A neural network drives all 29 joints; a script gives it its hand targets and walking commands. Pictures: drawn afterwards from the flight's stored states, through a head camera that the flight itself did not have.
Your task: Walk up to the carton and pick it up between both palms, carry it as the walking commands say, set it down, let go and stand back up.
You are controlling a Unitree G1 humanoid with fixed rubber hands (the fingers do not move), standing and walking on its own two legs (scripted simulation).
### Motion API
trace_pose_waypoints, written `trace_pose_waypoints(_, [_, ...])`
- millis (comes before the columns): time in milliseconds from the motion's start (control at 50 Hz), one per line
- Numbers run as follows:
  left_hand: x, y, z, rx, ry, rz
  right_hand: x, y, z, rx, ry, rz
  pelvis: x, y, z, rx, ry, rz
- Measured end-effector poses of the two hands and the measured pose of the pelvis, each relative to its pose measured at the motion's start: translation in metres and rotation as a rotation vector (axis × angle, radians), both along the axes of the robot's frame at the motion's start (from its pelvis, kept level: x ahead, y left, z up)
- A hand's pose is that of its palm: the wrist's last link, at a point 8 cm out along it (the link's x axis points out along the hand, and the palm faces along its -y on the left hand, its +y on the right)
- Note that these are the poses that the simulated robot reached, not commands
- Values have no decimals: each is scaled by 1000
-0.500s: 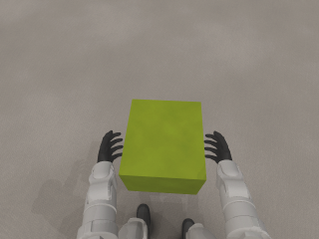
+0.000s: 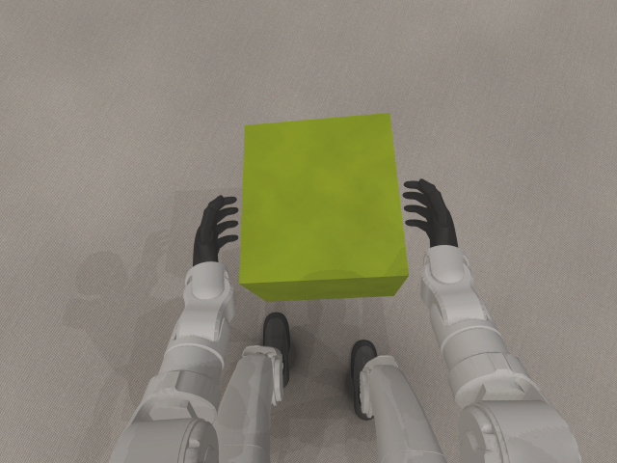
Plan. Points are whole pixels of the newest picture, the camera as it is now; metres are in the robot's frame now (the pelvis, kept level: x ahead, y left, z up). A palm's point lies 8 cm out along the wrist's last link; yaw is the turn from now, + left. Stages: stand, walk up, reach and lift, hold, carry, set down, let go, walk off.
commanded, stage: set down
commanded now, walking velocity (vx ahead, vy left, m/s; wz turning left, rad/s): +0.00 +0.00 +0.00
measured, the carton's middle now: (323, 214) +0.44 +0.01 -0.23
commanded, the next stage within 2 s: none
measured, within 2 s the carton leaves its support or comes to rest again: neither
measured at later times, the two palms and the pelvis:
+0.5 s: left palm (230, 235) +0.39 +0.16 -0.21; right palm (420, 220) +0.43 -0.14 -0.21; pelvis -0.01 -0.01 -0.07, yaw +1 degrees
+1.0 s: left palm (240, 222) +0.43 +0.16 -0.29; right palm (406, 208) +0.47 -0.14 -0.29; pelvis -0.03 -0.01 -0.14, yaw +1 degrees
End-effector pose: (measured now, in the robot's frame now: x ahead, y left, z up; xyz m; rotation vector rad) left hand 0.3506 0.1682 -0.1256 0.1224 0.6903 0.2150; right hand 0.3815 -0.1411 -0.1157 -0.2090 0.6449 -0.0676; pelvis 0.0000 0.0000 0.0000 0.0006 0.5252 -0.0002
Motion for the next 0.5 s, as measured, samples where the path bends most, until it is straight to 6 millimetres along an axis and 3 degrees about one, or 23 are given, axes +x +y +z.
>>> trace_pose_waypoints(140, [0,2,-31,-7,21,28,2,3,-32,22,20,-15,-7,-1,-16,4,53,1])
trace_pose_waypoints(500, [42,-7,-84,8,-28,33,45,-3,-90,27,-16,-32,-14,-9,-67,18,162,8])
